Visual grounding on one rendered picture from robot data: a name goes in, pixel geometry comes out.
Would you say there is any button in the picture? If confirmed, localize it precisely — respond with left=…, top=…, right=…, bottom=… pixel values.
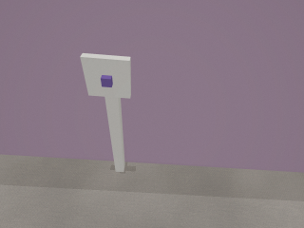
left=101, top=75, right=113, bottom=87

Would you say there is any panel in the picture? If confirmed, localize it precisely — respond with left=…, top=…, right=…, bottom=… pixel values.
left=80, top=53, right=131, bottom=172

